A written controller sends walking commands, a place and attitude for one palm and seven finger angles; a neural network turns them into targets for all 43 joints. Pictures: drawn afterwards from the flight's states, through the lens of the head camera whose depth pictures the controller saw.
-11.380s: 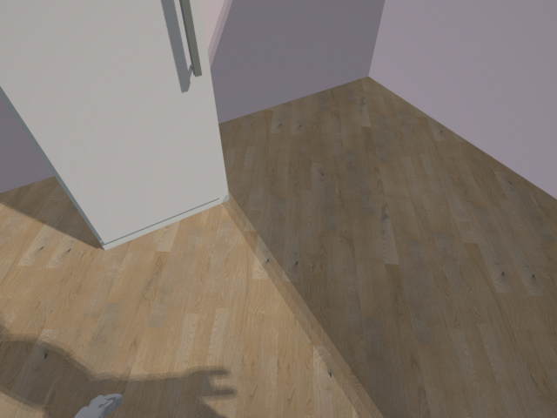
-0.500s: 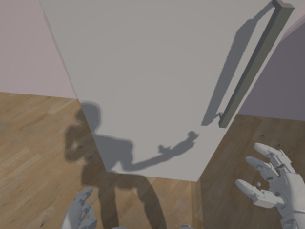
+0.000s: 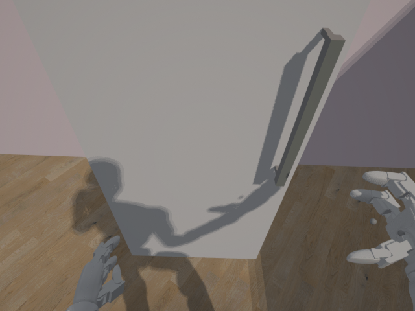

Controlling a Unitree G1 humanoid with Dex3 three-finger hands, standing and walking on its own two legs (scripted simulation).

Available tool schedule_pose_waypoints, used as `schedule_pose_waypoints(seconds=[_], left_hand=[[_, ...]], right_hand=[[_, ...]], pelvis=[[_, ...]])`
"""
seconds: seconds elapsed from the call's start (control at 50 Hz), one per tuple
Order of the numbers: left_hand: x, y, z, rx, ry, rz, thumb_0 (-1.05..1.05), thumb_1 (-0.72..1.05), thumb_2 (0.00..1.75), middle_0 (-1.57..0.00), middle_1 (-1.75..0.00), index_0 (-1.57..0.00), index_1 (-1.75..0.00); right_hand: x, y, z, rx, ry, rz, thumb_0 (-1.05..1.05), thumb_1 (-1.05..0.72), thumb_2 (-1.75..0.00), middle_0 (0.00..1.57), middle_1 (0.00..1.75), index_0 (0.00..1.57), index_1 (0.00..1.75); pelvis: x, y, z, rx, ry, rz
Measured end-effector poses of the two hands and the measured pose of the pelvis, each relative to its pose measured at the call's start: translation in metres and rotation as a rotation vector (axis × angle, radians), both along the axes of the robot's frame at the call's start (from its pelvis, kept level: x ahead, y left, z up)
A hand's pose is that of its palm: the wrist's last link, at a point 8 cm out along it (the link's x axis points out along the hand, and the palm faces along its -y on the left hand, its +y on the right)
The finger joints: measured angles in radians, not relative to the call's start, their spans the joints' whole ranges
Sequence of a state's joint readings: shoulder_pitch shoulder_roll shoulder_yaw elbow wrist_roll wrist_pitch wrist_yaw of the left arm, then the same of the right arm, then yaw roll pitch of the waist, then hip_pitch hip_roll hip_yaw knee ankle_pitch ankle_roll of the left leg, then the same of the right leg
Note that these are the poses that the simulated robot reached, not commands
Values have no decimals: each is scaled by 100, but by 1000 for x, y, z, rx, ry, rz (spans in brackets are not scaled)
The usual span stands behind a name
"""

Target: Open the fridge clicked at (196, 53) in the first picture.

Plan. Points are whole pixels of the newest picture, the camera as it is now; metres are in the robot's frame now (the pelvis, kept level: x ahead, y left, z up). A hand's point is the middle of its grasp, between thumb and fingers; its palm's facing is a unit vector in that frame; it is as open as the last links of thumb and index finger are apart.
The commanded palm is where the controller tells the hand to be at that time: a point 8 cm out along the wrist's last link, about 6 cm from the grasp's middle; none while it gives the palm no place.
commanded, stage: raise the hand to about handle height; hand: right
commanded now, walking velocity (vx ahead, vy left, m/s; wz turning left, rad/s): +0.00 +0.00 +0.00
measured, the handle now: (298, 122) +0.46 -0.17 +0.15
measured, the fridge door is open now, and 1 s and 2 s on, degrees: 0 0 0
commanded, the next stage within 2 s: move the hooked fingers beside the handle in 0.78 s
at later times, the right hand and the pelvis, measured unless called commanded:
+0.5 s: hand (373, 201) +0.27 -0.26 +0.14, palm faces +0.04 +1.00 -0.05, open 14.0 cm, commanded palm +0.24 -0.31 +0.15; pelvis +0.00 +0.01 +0.01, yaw +1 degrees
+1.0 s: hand (376, 197) +0.27 -0.26 +0.15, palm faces +0.08 +1.00 -0.05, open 14.0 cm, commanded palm +0.25 -0.30 +0.15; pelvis +0.00 +0.01 +0.01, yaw +0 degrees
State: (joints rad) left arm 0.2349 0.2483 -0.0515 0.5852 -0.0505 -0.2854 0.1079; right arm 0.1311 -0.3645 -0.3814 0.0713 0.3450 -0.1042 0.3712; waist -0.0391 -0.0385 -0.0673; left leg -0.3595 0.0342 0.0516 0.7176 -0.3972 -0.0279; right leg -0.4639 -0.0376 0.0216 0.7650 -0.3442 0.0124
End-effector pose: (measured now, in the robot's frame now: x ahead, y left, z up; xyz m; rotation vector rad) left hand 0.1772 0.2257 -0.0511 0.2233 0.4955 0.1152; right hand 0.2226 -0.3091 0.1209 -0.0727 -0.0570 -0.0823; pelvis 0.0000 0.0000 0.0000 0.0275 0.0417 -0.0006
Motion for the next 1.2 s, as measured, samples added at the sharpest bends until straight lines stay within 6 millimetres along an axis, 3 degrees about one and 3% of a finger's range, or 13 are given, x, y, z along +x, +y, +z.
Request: schedule_pose_waypoints(seconds=[0.12, 0.32, 0.5, 0.68, 0.8, 1.02, 1.2], left_hand=[[0, -4, -2, -8, 24, -12, 1, 90, 90, -21, -30, -20, -30], [-17, 9, -6, 3, 71, 18, 1, 90, 90, -21, -30, -20, -30], [-29, 28, -6, 10, 88, 62, 1, 90, 90, -21, -30, -20, -30], [-26, 30, -3, 16, 74, 62, 1, 90, 90, -20, -30, -20, -30], [-21, 26, -4, -4, 61, 57, 1, 90, 90, -21, -30, -20, -30], [-17, 23, -3, -1, 60, 46, 1, 90, 90, -21, -30, -20, -30], [-22, 24, -6, 6, 78, 60, 1, 90, 90, -21, -30, -20, -30]], right_hand=[[6, -5, 2, 10, 63, 17, -1, 48, -31, 30, 118, 30, 119], [23, -18, 41, -12, -23, -1, -2, 50, -30, 30, 120, 30, 120], [29, -4, 18, 26, 85, 41, -2, 50, -30, 30, 120, 30, 120], [24, -4, 33, 3, -13, -11, -2, 50, -30, 30, 120, 30, 120], [27, -3, 28, 5, 56, 20, -2, 50, -30, 30, 120, 30, 120], [27, -2, 28, 18, 16, 4, -2, 50, -30, 30, 120, 30, 120], [43, 4, 24, 26, 30, 30, -2, 50, -30, 30, 120, 30, 120]], pelvis=[[-1, 1, 4, -2, -16, -4], [-2, 7, 10, -6, -40, -5], [-3, 10, 11, -13, -27, 12], [-1, 14, 12, -13, -46, 8], [-2, 14, 12, -15, -39, 9], [-1, 13, 12, -15, -40, 8], [-3, 12, 12, -16, -35, 8]])
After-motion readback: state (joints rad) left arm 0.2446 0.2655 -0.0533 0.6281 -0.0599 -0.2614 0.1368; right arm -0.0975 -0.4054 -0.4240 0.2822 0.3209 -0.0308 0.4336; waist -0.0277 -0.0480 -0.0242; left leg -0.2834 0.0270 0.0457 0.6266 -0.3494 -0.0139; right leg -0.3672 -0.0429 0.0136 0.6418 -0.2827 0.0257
